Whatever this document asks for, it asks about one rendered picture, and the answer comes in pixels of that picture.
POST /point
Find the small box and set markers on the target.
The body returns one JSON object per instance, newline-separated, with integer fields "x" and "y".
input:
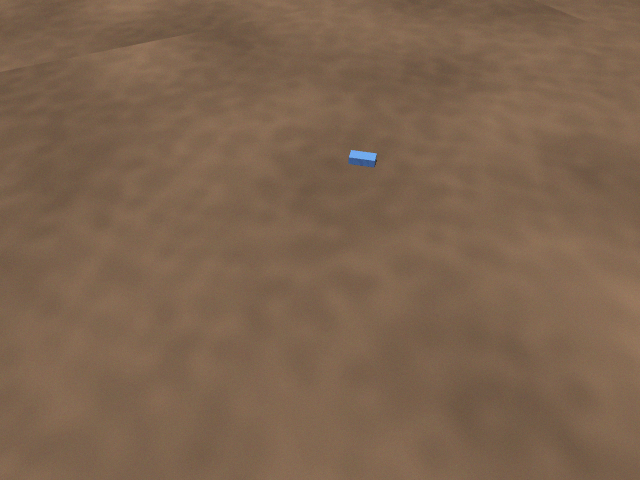
{"x": 362, "y": 158}

